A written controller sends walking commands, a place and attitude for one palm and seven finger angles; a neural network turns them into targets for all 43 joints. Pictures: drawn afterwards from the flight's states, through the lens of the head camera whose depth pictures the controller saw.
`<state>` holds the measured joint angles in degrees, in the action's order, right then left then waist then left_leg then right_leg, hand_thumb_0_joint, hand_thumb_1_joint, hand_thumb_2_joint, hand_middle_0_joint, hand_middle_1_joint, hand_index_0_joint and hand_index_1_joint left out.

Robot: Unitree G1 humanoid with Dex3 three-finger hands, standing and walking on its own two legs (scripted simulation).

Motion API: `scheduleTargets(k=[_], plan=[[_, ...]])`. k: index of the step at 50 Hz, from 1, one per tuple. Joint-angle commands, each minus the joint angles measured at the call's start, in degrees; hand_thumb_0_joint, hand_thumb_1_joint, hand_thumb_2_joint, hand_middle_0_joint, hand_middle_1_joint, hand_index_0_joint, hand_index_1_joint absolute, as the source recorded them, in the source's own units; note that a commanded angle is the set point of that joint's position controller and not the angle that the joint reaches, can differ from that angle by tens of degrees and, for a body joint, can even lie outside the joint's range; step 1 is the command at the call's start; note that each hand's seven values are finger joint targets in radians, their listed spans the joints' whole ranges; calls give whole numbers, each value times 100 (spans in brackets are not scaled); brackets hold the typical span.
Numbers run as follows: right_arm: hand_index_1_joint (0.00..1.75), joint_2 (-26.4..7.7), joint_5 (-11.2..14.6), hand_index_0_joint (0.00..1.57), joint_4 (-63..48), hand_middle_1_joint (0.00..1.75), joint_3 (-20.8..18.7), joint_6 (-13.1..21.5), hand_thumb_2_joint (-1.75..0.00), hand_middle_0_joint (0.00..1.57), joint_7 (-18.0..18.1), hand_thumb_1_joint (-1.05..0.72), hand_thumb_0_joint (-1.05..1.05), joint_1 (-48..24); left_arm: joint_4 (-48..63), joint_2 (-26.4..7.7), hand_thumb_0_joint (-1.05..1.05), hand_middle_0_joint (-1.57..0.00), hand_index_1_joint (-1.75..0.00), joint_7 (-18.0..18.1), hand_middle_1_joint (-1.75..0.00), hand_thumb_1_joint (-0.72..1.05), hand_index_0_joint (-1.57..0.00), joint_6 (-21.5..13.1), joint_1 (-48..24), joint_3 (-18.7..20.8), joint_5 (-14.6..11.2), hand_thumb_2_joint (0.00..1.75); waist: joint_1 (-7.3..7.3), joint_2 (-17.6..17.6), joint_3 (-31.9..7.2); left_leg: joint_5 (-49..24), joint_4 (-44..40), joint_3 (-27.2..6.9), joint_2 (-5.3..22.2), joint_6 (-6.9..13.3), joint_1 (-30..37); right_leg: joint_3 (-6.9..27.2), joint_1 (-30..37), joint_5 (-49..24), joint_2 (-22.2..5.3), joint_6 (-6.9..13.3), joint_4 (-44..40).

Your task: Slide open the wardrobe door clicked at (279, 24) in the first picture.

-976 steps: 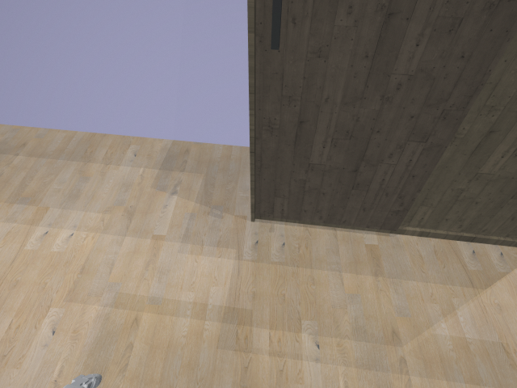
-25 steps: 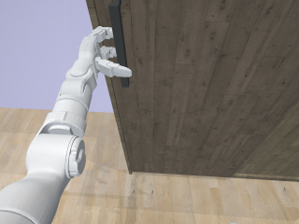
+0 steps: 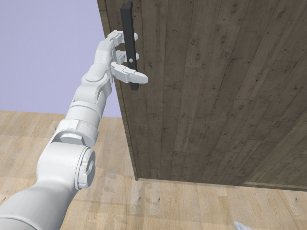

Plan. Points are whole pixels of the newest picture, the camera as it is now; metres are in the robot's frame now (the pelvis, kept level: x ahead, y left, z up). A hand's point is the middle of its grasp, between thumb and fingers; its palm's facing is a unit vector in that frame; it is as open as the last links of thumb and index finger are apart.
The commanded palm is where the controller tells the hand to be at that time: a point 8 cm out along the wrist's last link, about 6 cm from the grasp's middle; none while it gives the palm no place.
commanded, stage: slide the fingers in behind the handle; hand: left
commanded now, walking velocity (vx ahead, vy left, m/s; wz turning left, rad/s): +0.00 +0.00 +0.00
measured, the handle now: (132, 50) +0.52 +0.06 +0.22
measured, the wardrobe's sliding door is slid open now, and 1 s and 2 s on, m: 0.00 0.00 0.00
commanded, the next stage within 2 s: grip the handle and tug to test in 1.18 s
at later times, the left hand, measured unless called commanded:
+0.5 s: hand (139, 60) +0.47 +0.04 +0.22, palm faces -0.10 -0.99 -0.01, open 14.1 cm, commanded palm +0.45 +0.10 +0.22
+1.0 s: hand (138, 61) +0.46 +0.04 +0.22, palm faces -0.10 -1.00 -0.01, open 14.2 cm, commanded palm +0.44 +0.09 +0.22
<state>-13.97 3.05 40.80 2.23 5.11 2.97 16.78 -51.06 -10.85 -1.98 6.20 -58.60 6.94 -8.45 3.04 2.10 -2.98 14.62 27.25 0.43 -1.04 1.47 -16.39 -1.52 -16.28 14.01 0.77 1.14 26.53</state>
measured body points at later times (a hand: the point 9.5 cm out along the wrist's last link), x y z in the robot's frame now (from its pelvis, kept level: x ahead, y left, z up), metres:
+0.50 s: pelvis +0.00 -0.01 +0.00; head +0.01 -0.02 +0.45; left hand +0.47 +0.09 +0.22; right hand +0.08 -0.26 -0.12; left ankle -0.01 +0.10 -0.74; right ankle -0.01 -0.11 -0.74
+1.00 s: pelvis +0.00 -0.01 +0.00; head +0.01 -0.02 +0.45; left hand +0.46 +0.10 +0.22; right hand +0.11 -0.25 -0.12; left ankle -0.01 +0.10 -0.74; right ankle -0.01 -0.11 -0.74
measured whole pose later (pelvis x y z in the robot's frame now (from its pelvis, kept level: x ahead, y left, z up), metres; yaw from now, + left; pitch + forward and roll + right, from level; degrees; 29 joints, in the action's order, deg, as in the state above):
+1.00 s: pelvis +0.00 -0.01 +0.00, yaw +0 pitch +3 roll +0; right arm -13.2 2.8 40.8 2.1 3.4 2.6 16.3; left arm -48.6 -8.1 1.5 7.3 -57.4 5.3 -8.6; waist 2.4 2.2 -2.9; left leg 14.4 26.3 -0.1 -0.7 0.9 -15.0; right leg -2.0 -15.0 14.2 1.1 1.8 26.0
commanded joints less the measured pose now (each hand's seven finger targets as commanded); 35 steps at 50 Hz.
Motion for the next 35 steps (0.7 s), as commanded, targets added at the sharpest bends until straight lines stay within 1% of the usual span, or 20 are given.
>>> scheduleTargets(k=[1,3,4,5,7,9,11,14,16,18,19,21,24,25,26,30,31,32,34,35], plan=[[30,-702,-42,20,-630,30,-261,163,-90,20,39,-90,0,48,1216,-923,0,-30,-120,117,-120,-50,-30,-429,-3253,312,9,30,60,-554,-1879,-1584,-166,-128,97,68,954,0,485,-1773,-5,32,-160],[30,-668,-33,20,-647,30,-242,135,-90,20,28,-90,0,36,1164,-808,0,-30,-120,157,-120,-50,-30,-433,-3253,214,75,30,74,-429,-1812,-1552,-154,-103,96,53,930,5,437,-1755,-11,36,-164],[30,-685,-50,20,-649,30,-263,104,-90,20,33,-90,0,81,1036,-799,0,-30,-120,192,-120,-50,-30,-446,-3174,204,97,30,70,-627,-1784,-1563,-155,-128,102,64,868,-21,519,-1724,-19,33,-157],[30,-678,-41,20,-666,30,-253,105,-90,20,26,-90,0,52,1077,-782,0,-30,-120,215,-120,-50,-30,-451,-3249,215,103,30,79,-603,-1735,-1580,-167,-119,110,69,878,-10,447,-1777,-4,31,-154],[30,-662,-49,20,-688,30,-268,97,-90,20,19,-90,0,47,1276,-834,0,-30,-120,239,-120,-50,-30,-476,-3305,273,106,30,44,-474,-1967,-1750,-125,-93,103,61,999,19,543,-1953,-4,43,-118],[30,-666,-61,20,-736,30,-296,74,-90,20,15,-90,0,42,1380,-844,0,-30,-120,256,-120,-50,-30,-491,-3076,309,92,30,-33,-579,-2163,-1930,-114,-84,107,63,1021,5,770,-2101,-14,47,-95],[30,-656,-54,20,-733,30,-283,67,-90,20,23,-90,0,24,1400,-885,0,-30,-120,255,-120,-50,-30,-457,-3090,375,73,30,-3,-732,-2025,-1829,-137,-43,104,87,928,23,758,-2159,5,16,-139],[30,-640,-35,20,-737,30,-293,22,-90,20,31,-90,0,-2,1430,-673,0,-30,-120,266,-120,-50,-30,-390,-3096,121,133,30,56,-600,-1835,-1665,-155,-15,89,101,894,13,719,-2003,-20,11,-196],[30,-635,-35,20,-730,30,-307,44,-90,20,29,-90,0,-14,1722,-747,0,-30,-120,291,-120,-50,-30,-383,-3173,209,114,30,-4,-393,-2089,-1850,-143,-39,92,77,1088,20,726,-2124,8,40,-160],[30,-595,-28,20,-736,30,-295,71,-90,20,17,-90,0,-70,1803,-415,0,-30,-120,268,-120,-50,-30,-324,-3132,-11,43,30,31,-339,-2048,-1893,-122,-24,85,76,1144,14,676,-2179,18,35,-173],[30,-624,-47,20,-719,30,-316,48,-90,20,32,-90,0,-21,1727,-486,0,-30,-120,282,-120,-50,-30,-303,-3048,35,17,30,50,-663,-2037,-1884,-134,-29,78,101,1060,-8,830,-2199,5,14,-207],[30,-650,-36,20,-698,30,-303,42,-90,20,44,-90,0,-32,1648,-701,0,-30,-120,272,-120,-50,-30,-241,-3030,213,16,30,28,-720,-1935,-1706,-177,-6,58,121,956,30,799,-2161,15,0,-245],[30,-643,-49,20,-701,30,-302,26,-90,20,55,-90,0,-41,1704,-672,0,-30,-120,278,-120,-50,-30,-250,-3025,138,46,30,22,-636,-1942,-1712,-204,-12,47,122,950,20,911,-2134,-17,11,-258],[30,-618,-26,20,-732,30,-293,43,-90,20,51,-90,0,-109,1785,-569,0,-30,-120,266,-120,-50,-30,-248,-3023,91,28,30,9,-471,-1972,-1710,-193,17,43,123,1006,41,822,-2156,-3,10,-257],[30,-615,-39,20,-697,30,-296,41,-90,20,49,-90,0,-87,1772,-662,0,-30,-120,264,-120,-50,-30,-243,-3034,165,23,30,14,-448,-1965,-1752,-172,18,37,123,1021,46,829,-2223,-2,13,-258],[30,-630,-27,20,-746,30,-288,32,-90,20,56,-90,0,-145,1727,-695,0,-30,-120,216,-120,-50,-30,-222,-2840,233,-42,30,-26,-719,-1925,-1692,-195,40,10,150,917,56,944,-2294,-9,-14,-286],[30,-636,-27,20,-742,30,-283,17,-90,20,57,-90,0,-142,1800,-717,0,-30,-120,199,-120,-50,-30,-228,-2927,195,-21,30,-3,-641,-1948,-1678,-210,32,13,141,927,57,949,-2271,-13,-5,-274],[30,-605,-12,20,-739,30,-274,20,-90,20,56,-90,0,-171,1793,-508,0,-30,-120,190,-120,-50,-30,-217,-3024,16,3,30,46,-485,-1834,-1626,-205,36,16,131,944,44,832,-2191,-14,-2,-279],[30,-618,-25,20,-715,30,-287,6,-90,20,57,-90,0,-120,1661,-481,0,-30,-120,244,-120,-50,-30,-206,-2987,-10,16,30,58,-547,-1779,-1594,-198,-12,23,130,952,18,810,-2057,-23,4,-294],[30,-601,-7,20,-710,30,-272,17,-90,20,53,-90,0,-170,1688,-315,0,-30,-120,248,-120,-50,-30,-200,-3127,-136,9,30,133,-436,-1727,-1521,-191,-5,24,134,1009,34,637,-2003,-10,-6,-310]])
